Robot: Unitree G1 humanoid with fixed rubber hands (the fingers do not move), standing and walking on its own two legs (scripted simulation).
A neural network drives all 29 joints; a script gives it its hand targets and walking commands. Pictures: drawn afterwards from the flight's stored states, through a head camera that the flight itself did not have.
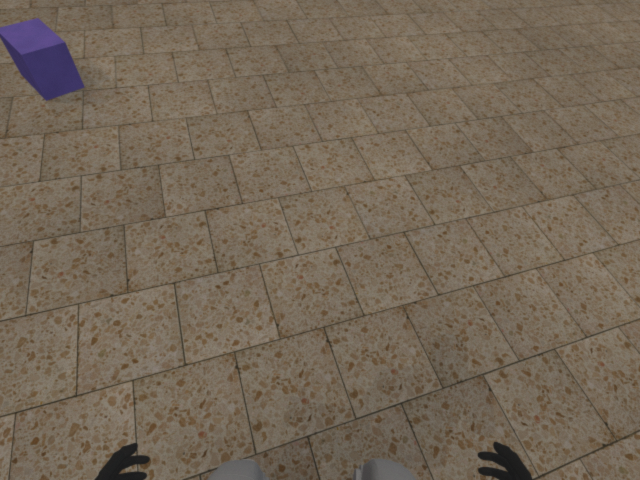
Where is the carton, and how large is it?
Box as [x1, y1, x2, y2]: [0, 18, 83, 100]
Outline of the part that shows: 0,27 0,37 21,74 46,100 83,87 83,84 65,43 38,18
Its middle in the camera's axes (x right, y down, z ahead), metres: -1.33 -0.85 +1.83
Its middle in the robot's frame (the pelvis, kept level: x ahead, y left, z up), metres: +1.79 +1.37 -0.64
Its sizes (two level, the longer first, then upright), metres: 0.270 0.185 0.225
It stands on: the floor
